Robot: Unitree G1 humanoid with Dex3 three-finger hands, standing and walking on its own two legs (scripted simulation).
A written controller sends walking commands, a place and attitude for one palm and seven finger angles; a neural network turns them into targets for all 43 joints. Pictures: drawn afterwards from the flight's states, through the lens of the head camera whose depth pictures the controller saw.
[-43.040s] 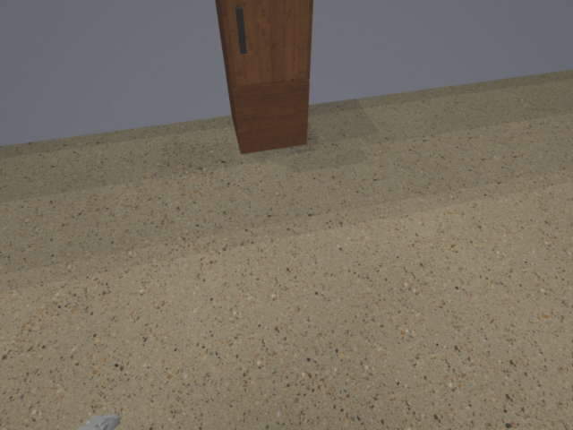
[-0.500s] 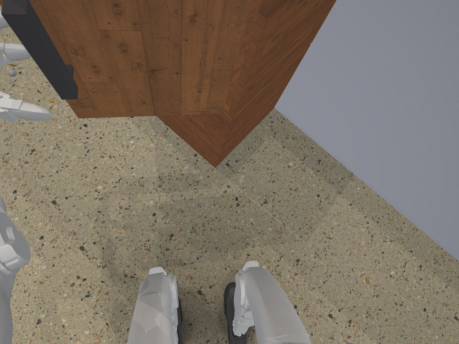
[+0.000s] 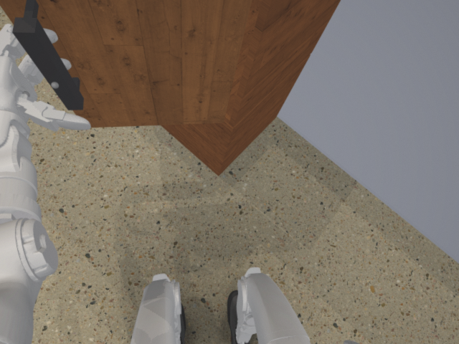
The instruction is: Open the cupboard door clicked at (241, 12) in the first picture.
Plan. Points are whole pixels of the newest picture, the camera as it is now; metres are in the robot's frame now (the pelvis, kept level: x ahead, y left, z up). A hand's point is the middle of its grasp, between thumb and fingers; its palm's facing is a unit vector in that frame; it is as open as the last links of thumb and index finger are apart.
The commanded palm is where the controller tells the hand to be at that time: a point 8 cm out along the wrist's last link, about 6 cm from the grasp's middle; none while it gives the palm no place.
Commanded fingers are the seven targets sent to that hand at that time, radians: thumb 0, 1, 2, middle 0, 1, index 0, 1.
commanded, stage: slide the fingers in behind the handle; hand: left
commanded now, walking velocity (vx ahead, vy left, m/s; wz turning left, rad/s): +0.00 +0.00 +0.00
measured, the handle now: (56, 61) +0.56 +0.25 +0.04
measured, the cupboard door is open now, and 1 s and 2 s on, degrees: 48 48 65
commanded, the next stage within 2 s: close the thumb around the handle in 0.60 s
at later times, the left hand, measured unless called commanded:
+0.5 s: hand (67, 85) +0.52 +0.23 +0.04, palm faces +0.06 -1.00 -0.02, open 13.9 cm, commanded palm +0.50 +0.26 +0.04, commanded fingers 0.00 -0.50 0.30 -0.30 -1.20 -0.30 -1.20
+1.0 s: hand (64, 84) +0.52 +0.23 +0.04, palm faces +0.05 -1.00 -0.02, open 11.2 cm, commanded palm +0.51 +0.26 +0.04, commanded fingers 0.00 0.40 0.68 -0.36 -1.30 -0.36 -1.30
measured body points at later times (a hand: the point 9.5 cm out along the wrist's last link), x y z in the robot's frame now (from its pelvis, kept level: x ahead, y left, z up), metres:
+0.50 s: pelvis +0.00 +0.00 +0.00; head +0.18 +0.03 +0.41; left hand +0.51 +0.28 +0.04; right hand +0.02 -0.27 -0.11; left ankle +0.02 +0.09 -0.61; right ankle +0.03 -0.12 -0.61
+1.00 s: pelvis +0.00 +0.00 -0.01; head +0.18 +0.03 +0.40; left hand +0.51 +0.29 +0.04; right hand +0.02 -0.27 -0.12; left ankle +0.02 +0.09 -0.61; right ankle +0.03 -0.12 -0.61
